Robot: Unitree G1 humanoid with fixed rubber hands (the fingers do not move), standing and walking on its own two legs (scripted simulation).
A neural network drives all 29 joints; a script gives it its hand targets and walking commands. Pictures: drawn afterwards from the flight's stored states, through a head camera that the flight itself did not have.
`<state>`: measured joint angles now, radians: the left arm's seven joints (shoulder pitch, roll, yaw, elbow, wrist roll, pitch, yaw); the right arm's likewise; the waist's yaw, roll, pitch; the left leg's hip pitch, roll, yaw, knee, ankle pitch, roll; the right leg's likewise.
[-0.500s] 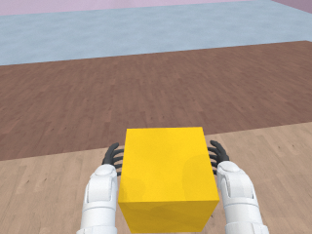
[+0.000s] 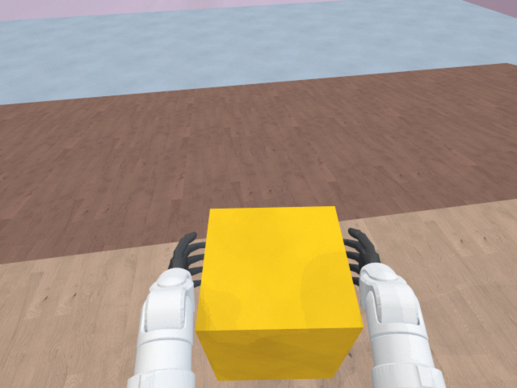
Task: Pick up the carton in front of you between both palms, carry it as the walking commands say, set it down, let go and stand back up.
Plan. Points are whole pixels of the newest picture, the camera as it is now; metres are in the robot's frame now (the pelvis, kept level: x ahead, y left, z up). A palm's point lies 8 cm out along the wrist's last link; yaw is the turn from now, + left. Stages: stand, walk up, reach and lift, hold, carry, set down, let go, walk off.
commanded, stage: hold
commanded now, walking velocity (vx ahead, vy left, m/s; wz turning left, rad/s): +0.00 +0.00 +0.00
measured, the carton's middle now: (273, 297) +0.29 +0.00 -0.02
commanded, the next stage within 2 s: carry in 0.32 s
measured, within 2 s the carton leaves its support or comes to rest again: neither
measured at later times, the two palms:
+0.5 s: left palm (186, 261) +0.31 +0.14 +0.06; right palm (372, 259) +0.31 -0.16 +0.06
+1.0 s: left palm (209, 170) +0.51 +0.12 +0.09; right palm (357, 172) +0.50 -0.18 +0.09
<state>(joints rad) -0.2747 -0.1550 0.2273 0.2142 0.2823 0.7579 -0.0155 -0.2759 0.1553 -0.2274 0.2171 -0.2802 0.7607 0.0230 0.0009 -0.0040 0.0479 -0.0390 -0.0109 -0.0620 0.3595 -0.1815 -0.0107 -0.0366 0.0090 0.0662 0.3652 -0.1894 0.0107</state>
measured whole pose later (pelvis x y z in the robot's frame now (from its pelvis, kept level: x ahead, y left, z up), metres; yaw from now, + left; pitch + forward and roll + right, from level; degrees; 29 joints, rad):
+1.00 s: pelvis +0.24 -0.02 +0.00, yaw -1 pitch +6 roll +0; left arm -0.16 -0.13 0.13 -0.35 0.09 1.23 0.09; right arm -0.16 0.13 -0.09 -0.35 -0.10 1.24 -0.10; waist -0.03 0.02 -0.13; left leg -0.08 0.05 0.18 0.29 -0.30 0.00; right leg -0.56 -0.08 -0.15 0.68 -0.26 0.00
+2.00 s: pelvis +0.89 -0.03 -0.01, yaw +0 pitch +3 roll +0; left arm -0.35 -0.07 0.15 -0.24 0.09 1.17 0.10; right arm -0.37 0.08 -0.13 -0.20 -0.07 1.17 -0.11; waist -0.03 0.00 -0.06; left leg -0.01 0.01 0.21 0.35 -0.40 0.02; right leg -0.62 -0.07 -0.14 0.64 -0.08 -0.06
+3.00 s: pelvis +1.59 -0.08 -0.10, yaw +1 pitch +4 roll +1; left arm -0.58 -0.06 0.23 -0.08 0.09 1.18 0.13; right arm -0.61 0.03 -0.20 0.00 -0.03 1.15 -0.12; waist -0.08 -0.02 -0.01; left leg -0.13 -0.07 0.10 0.73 -0.46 0.07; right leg -0.49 0.02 -0.12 0.41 0.23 -0.08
